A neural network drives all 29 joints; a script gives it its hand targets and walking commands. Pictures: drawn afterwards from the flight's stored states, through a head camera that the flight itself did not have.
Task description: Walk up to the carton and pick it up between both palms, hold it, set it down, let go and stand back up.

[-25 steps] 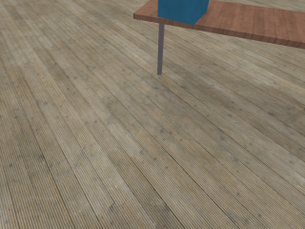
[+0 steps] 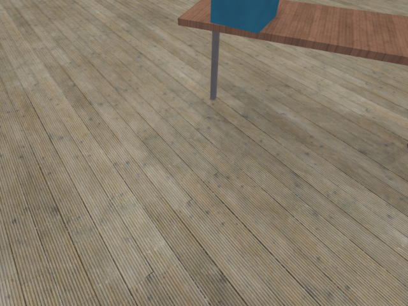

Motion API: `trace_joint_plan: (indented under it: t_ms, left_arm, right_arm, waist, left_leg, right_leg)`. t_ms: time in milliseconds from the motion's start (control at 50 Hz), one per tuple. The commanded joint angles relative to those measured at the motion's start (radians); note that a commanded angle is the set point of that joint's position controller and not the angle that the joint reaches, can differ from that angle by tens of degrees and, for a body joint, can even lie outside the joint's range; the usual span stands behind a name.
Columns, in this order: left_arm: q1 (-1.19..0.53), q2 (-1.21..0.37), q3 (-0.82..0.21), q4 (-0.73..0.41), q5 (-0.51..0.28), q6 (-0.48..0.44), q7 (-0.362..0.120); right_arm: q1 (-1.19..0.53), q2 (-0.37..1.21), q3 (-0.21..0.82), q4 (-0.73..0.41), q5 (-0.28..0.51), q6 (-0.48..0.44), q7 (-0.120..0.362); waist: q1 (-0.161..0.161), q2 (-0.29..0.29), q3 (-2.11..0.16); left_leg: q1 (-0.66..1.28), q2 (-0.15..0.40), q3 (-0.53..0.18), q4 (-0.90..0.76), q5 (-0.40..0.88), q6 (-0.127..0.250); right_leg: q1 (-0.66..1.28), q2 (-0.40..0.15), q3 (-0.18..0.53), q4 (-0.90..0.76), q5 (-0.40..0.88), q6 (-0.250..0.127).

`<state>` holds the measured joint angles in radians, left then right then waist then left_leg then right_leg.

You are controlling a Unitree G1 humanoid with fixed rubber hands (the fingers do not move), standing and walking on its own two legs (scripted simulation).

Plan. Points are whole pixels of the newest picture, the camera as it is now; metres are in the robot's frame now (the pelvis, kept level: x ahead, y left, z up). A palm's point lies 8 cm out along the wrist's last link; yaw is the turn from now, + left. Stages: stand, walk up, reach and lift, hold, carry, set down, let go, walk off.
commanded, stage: stand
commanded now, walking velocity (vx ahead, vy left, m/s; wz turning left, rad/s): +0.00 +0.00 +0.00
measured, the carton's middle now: out of the picture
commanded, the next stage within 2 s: walk up in 0.22 s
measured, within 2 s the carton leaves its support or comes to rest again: neither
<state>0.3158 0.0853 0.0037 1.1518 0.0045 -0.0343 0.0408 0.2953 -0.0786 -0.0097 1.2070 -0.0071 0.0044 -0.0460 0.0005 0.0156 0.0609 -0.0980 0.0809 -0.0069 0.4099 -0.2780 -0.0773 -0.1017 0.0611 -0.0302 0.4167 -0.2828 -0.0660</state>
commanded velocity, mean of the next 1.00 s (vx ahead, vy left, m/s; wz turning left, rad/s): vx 0.00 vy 0.00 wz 0.00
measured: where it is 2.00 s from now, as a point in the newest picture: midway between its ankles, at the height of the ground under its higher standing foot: (206, 234)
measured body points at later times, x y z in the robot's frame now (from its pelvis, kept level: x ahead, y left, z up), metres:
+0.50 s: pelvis +0.00 +0.00 +0.00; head +0.01 +0.00 +0.45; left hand -0.03 +0.20 -0.16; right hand -0.03 -0.19 -0.17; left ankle -0.04 +0.15 -0.73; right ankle -0.04 -0.08 -0.74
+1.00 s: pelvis +0.14 +0.09 -0.01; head +0.12 +0.11 +0.44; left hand +0.17 +0.35 -0.17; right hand +0.11 -0.13 -0.16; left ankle +0.19 +0.18 -0.74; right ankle +0.18 -0.04 -0.66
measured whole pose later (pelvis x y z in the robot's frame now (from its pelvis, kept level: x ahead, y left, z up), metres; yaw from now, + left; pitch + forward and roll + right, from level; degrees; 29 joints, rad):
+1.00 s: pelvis +0.14 +0.09 -0.01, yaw -8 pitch -7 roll +0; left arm 0.36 0.27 0.02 1.02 0.05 -0.02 -0.02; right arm 0.38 -0.14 0.00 0.99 -0.02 -0.04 -0.02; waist 0.00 -0.04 0.06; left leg -0.20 0.02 0.13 0.60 -0.29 0.05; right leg -0.52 -0.03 0.00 1.17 -0.44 0.02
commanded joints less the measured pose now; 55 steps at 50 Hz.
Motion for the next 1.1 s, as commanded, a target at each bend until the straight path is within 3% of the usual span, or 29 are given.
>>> trace_joint_plan:
  t_ms: [0, 380, 400, 420, 440, 460, 500, 560, 620, 660, 680, 700, 720, 740, 760, 780, 800, 820, 840, 860, 900, 940, 1000, 1080]
  left_arm:
    - [0.106, 0.085, 0.016, -0.010, 0.000, -0.008, 0.005]
    - [0.107, 0.085, 0.015, -0.010, 0.000, -0.009, 0.005]
    - [0.242, 0.186, 0.046, -0.001, 0.014, -0.026, -0.001]
    - [0.276, 0.233, 0.068, 0.011, 0.011, -0.023, 0.002]
    - [0.322, 0.243, 0.074, 0.018, 0.018, -0.017, 0.007]
    - [0.330, 0.230, 0.069, 0.025, 0.022, -0.013, 0.013]
    - [0.305, 0.202, 0.053, 0.014, 0.026, -0.018, 0.010]
    - [0.247, 0.194, 0.044, -0.011, 0.042, -0.035, 0.005]
    - [0.181, 0.225, 0.048, -0.027, 0.046, -0.041, 0.001]
    - [0.102, 0.252, 0.050, -0.053, 0.047, -0.034, -0.009]
    - [0.045, 0.264, 0.048, -0.069, 0.049, -0.028, -0.016]
    - [0.032, 0.264, 0.044, -0.081, 0.053, -0.022, -0.024]
    - [0.059, 0.255, 0.034, -0.086, 0.054, -0.019, -0.031]
    - [0.129, 0.193, 0.010, -0.089, 0.044, -0.019, -0.040]
    - [0.216, 0.166, 0.005, -0.109, 0.040, -0.011, -0.045]
    - [0.270, 0.220, 0.018, -0.098, 0.038, 0.010, -0.044]
    - [0.267, 0.229, 0.014, -0.101, 0.050, 0.017, -0.046]
    - [0.228, 0.206, 0.006, -0.106, 0.062, 0.013, -0.046]
    - [0.212, 0.187, 0.000, -0.103, 0.059, 0.012, -0.048]
    - [0.212, 0.189, 0.004, -0.103, 0.045, 0.012, -0.052]
    - [0.235, 0.194, 0.014, -0.112, 0.040, 0.016, -0.064]
    - [0.231, 0.208, 0.021, -0.125, 0.047, 0.025, -0.073]
    - [0.172, 0.232, 0.029, -0.161, 0.055, 0.032, -0.082]
    - [0.041, 0.241, 0.026, -0.216, 0.060, 0.026, -0.087]
  right_arm:
    - [0.111, -0.072, -0.009, 0.002, 0.000, -0.003, -0.004]
    - [0.113, -0.072, -0.009, 0.002, 0.000, -0.003, -0.004]
    - [0.053, -0.165, -0.013, -0.052, -0.067, -0.029, 0.005]
    - [-0.020, -0.168, -0.020, -0.085, -0.081, -0.030, 0.010]
    - [-0.060, -0.152, -0.014, -0.112, -0.088, -0.028, 0.017]
    - [-0.078, -0.133, -0.008, -0.137, -0.082, -0.029, 0.025]
    - [-0.107, -0.126, -0.004, -0.186, -0.056, -0.051, 0.034]
    - [-0.118, -0.156, -0.010, -0.238, -0.048, -0.073, 0.044]
    - [-0.079, -0.161, -0.016, -0.277, -0.054, -0.071, 0.052]
    - [0.014, -0.156, -0.021, -0.272, -0.052, -0.068, 0.054]
    - [0.117, -0.158, -0.027, -0.250, -0.049, -0.068, 0.050]
    - [0.227, -0.179, -0.042, -0.216, -0.046, -0.066, 0.042]
    - [0.310, -0.213, -0.060, -0.202, -0.045, -0.065, 0.031]
    - [0.379, -0.264, -0.071, -0.202, -0.053, -0.066, 0.021]
    - [0.361, -0.317, -0.063, -0.233, -0.041, -0.062, 0.011]
    - [0.269, -0.357, -0.067, -0.249, -0.005, -0.048, -0.004]
    - [0.191, -0.373, -0.065, -0.283, 0.019, -0.049, -0.004]
    - [0.147, -0.369, -0.060, -0.299, 0.030, -0.057, 0.002]
    - [0.111, -0.357, -0.057, -0.309, 0.017, -0.059, 0.006]
    - [0.073, -0.335, -0.054, -0.311, 0.002, -0.063, 0.005]
    - [0.073, -0.270, -0.037, -0.283, -0.020, -0.070, 0.015]
    - [0.110, -0.263, -0.035, -0.257, -0.025, -0.073, 0.018]
    - [0.139, -0.258, -0.034, -0.234, -0.022, -0.078, 0.014]
    - [0.223, -0.246, -0.024, -0.200, -0.029, -0.096, 0.019]
  waist:
    - [0.000, -0.007, 0.062]
    - [0.000, -0.007, 0.063]
    - [0.066, -0.045, -0.046]
    - [0.100, -0.095, 0.065]
    - [0.130, -0.125, 0.141]
    - [0.123, -0.126, 0.205]
    - [0.105, -0.136, 0.263]
    - [0.076, -0.119, 0.218]
    - [0.028, -0.121, 0.174]
    - [-0.031, -0.114, 0.148]
    - [-0.086, -0.088, 0.121]
    - [-0.127, -0.040, 0.071]
    - [-0.161, 0.044, 0.024]
    - [-0.170, 0.240, -0.022]
    - [-0.098, 0.285, 0.003]
    - [-0.050, 0.206, 0.079]
    - [-0.019, 0.154, 0.149]
    - [-0.020, 0.114, 0.208]
    - [-0.016, 0.095, 0.205]
    - [-0.003, 0.100, 0.199]
    - [0.024, 0.108, 0.202]
    - [0.033, 0.101, 0.203]
    - [0.043, 0.073, 0.216]
    - [0.008, 0.034, 0.229]
  left_leg:
    - [-0.055, 0.028, -0.003, -0.046, 0.196, 0.046]
    - [-0.056, 0.029, -0.001, -0.047, 0.195, 0.045]
    - [-0.092, -0.050, 0.099, 0.158, -0.227, 0.093]
    - [-0.331, -0.105, 0.131, 0.273, -0.318, 0.081]
    - [-0.522, -0.089, 0.096, 0.392, -0.396, 0.084]
    - [-0.602, -0.039, 0.038, 0.468, -0.361, 0.094]
    - [-0.627, 0.005, -0.004, 0.491, -0.296, 0.089]
    - [-0.620, 0.026, -0.026, 0.447, -0.213, 0.071]
    - [-0.450, 0.016, -0.011, 0.368, -0.068, 0.073]
    - [-0.179, -0.019, 0.033, 0.300, 0.053, 0.090]
    - [0.032, -0.048, 0.075, 0.248, 0.123, 0.096]
    - [0.194, -0.094, 0.109, 0.268, 0.104, 0.089]
    - [0.283, -0.100, 0.109, 0.266, 0.028, 0.085]
    - [0.284, 0.075, -0.140, 0.105, -0.219, 0.100]
    - [0.154, 0.303, -0.652, -0.219, -0.688, 0.130]
    - [0.004, 0.388, -0.834, -0.350, -0.943, 0.178]
    - [-0.088, 0.401, -0.877, -0.398, -0.945, 0.200]
    - [-0.132, 0.384, -0.772, -0.371, -0.844, 0.209]
    - [-0.139, 0.350, -0.613, -0.311, -0.728, 0.229]
    - [-0.212, 0.309, -0.477, -0.287, -0.653, 0.233]
    - [-0.318, 0.228, -0.308, -0.289, -0.543, 0.227]
    - [-0.337, 0.216, -0.257, -0.297, -0.553, 0.236]
    - [-0.289, 0.242, -0.230, -0.315, -0.570, 0.240]
    - [-0.159, 0.264, -0.191, -0.326, -0.510, 0.244]
  right_leg:
    - [-0.027, -0.143, 0.112, -0.092, 0.361, -0.001]
    - [-0.028, -0.144, 0.112, -0.093, 0.356, -0.001]
    - [0.074, -0.150, 0.218, -0.114, -0.226, 0.002]
    - [0.117, -0.236, 0.386, -0.225, -0.452, -0.039]
    - [0.162, -0.336, 0.526, -0.291, -0.552, -0.079]
    - [0.128, -0.377, 0.586, -0.299, -0.572, -0.111]
    - [0.054, -0.372, 0.570, -0.301, -0.478, -0.171]
    - [0.081, -0.372, 0.520, -0.259, -0.325, -0.194]
    - [-0.054, -0.340, 0.421, -0.215, -0.271, -0.159]
    - [-0.270, -0.277, 0.316, -0.137, -0.300, -0.119]
    - [-0.413, -0.224, 0.254, -0.063, -0.329, -0.090]
    - [-0.498, -0.166, 0.214, 0.041, -0.344, -0.061]
    - [-0.550, -0.116, 0.161, 0.216, -0.311, -0.041]
    - [-0.578, -0.024, 0.049, 0.539, -0.272, -0.003]
    - [-0.609, 0.019, 0.095, 0.787, -0.370, 0.042]
    - [-0.594, -0.053, 0.113, 0.897, -0.366, 0.049]
    - [-0.599, -0.079, 0.117, 0.960, -0.303, 0.062]
    - [-0.624, -0.108, 0.127, 0.965, -0.252, 0.069]
    - [-0.626, -0.126, 0.121, 0.927, -0.245, 0.076]
    - [-0.577, -0.140, 0.119, 0.849, -0.222, 0.078]
    - [-0.463, -0.132, 0.101, 0.774, -0.166, 0.083]
    - [-0.461, -0.124, 0.070, 0.754, -0.101, 0.092]
    - [-0.562, -0.135, 0.064, 0.719, 0.000, 0.103]
    - [-0.685, -0.162, 0.068, 0.626, 0.102, 0.119]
